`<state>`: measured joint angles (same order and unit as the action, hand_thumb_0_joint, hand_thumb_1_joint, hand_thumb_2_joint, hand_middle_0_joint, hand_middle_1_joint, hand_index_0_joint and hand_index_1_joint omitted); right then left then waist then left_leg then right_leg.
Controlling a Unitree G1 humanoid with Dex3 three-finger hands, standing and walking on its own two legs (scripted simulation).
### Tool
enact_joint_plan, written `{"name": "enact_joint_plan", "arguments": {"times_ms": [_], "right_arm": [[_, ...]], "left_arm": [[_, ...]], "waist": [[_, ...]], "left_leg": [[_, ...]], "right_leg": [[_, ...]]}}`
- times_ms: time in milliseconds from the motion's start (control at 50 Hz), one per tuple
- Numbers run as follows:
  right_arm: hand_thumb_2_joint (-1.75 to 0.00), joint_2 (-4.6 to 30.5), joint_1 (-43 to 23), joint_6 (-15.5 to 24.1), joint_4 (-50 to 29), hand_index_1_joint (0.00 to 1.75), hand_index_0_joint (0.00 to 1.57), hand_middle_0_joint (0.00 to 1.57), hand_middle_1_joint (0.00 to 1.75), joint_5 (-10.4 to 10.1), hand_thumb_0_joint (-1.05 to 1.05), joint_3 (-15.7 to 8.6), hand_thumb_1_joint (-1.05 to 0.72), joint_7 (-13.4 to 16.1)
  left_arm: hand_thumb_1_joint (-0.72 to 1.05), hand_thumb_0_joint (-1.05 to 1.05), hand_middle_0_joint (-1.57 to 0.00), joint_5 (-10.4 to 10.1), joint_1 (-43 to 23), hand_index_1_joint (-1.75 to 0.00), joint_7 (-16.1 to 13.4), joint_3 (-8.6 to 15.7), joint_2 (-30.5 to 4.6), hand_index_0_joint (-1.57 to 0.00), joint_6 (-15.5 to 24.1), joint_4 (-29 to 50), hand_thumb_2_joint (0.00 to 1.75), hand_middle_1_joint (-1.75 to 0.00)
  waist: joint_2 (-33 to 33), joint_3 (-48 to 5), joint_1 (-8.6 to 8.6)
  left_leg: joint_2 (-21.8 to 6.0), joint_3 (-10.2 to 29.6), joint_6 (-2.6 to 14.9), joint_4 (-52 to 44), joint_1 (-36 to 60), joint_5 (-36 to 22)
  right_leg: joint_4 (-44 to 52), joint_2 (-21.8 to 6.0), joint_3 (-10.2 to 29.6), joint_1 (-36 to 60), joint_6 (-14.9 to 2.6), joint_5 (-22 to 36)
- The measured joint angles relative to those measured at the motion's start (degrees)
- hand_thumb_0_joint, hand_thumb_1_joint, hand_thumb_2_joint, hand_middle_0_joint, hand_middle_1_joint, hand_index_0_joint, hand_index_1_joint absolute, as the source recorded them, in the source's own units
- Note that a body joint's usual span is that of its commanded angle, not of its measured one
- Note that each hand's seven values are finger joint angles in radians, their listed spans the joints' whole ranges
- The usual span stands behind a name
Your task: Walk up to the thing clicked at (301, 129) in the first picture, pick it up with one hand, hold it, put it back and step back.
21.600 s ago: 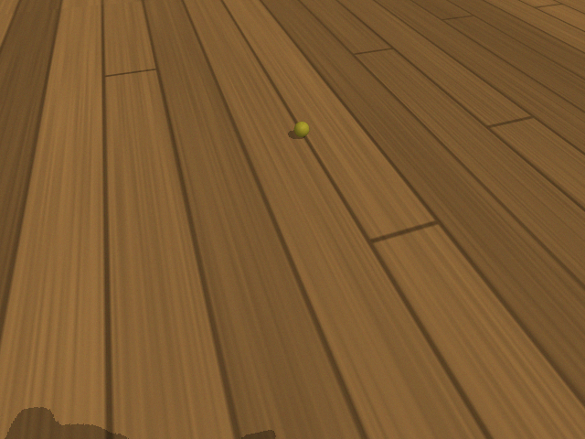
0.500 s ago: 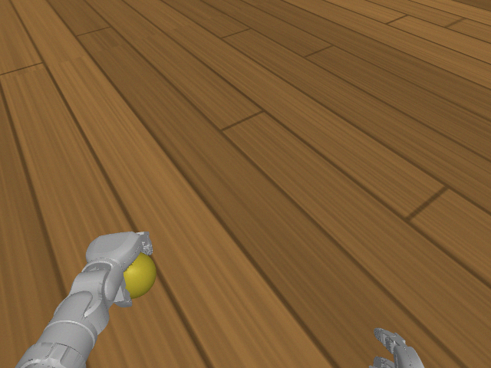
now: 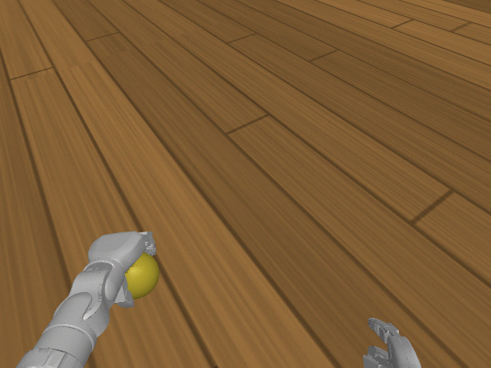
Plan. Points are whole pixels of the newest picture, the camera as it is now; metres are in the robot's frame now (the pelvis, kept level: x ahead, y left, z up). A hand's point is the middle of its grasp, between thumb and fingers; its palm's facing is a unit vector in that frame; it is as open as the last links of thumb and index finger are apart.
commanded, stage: hold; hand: left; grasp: from above
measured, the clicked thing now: (135, 274) +0.30 +0.22 -0.07
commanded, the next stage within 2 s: crouch in 0.66 s
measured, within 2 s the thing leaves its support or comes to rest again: neither
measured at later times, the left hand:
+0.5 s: hand (125, 268) +0.30 +0.22 -0.03, palm faces -0.44 -0.07 -0.90, open 11.2 cm
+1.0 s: hand (128, 274) +0.30 +0.23 -0.06, palm faces -0.46 -0.05 -0.89, open 11.2 cm
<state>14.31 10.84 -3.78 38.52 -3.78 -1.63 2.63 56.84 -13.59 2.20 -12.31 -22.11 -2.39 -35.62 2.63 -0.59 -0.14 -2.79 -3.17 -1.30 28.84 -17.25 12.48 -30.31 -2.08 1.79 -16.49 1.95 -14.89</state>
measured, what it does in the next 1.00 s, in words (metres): stands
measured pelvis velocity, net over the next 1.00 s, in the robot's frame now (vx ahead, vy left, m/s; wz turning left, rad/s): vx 0.01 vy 0.00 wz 0.01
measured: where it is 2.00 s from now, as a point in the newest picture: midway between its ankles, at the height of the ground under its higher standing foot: outside the picture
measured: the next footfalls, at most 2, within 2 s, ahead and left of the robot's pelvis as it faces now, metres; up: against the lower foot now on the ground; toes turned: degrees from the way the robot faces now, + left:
none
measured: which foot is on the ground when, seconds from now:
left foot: down 0.00-1.00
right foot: down 0.00-1.00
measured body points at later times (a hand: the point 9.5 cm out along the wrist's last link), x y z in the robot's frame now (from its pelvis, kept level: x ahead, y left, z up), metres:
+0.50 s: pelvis +0.01 +0.00 +0.00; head +0.02 -0.02 +0.45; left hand +0.32 +0.23 +0.02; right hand +0.16 -0.25 -0.11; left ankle +0.03 +0.14 -0.73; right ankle +0.01 -0.14 -0.73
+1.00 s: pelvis +0.01 +0.00 +0.00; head +0.03 -0.02 +0.45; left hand +0.32 +0.23 +0.00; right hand +0.15 -0.26 -0.11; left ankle +0.03 +0.14 -0.73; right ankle +0.01 -0.14 -0.73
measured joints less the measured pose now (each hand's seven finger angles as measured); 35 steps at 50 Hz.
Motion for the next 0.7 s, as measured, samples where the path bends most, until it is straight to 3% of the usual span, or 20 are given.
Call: {"name": "enact_joint_plan", "arguments": {"times_ms": [260, 460, 700], "right_arm": [[-0.9, -0.16, -0.49, 0.01, -0.77, 0.3, 0.2, 0.2, 0.3, -0.16, 0.01, 0.31, -0.91, 0.26], [-0.9, -0.07, -0.41, -0.32, 0.37, 0.3, 0.2, 0.2, 0.3, -0.1, 0.01, -0.14, -0.91, 0.28], [-0.9, 0.18, -0.07, -1.05, -0.11, 0.3, 0.2, 0.2, 0.3, -0.2, 0.01, -0.42, -0.91, 0.31]], "left_arm": [[-0.16, 0.0, -0.6, -0.28, 0.3, -0.77, 1.66, 0.46, -0.59, -0.54, 0.55, 0.89, 0.64, -0.83], [-0.17, 0.0, -0.6, 0.23, -0.08, -0.77, -0.1, 0.45, -0.2, -0.54, 0.65, 0.58, 0.65, -0.83], [-0.17, 0.0, -0.6, -0.19, 0.04, -0.77, 0.69, 0.49, -0.14, -0.54, 1.28, 0.24, 0.66, -0.83]], "waist": [[-0.05, 0.55, -0.13], [0.03, 0.47, -0.51], [0.08, 0.41, -0.1]], "left_leg": [[0.08, -0.19, 0.0, -1.38, 1.17, -0.42], [0.06, 0.02, -0.1, -1.74, 1.51, -0.25], [-0.03, 0.14, -0.2, -2.39, 2.18, -0.25]], "right_leg": [[1.23, -0.05, 0.14, 1.03, -0.01, 0.4], [1.73, -0.02, -0.1, 1.53, -0.07, 0.23], [2.31, 0.07, -0.24, 2.2, -0.17, 0.15]]}}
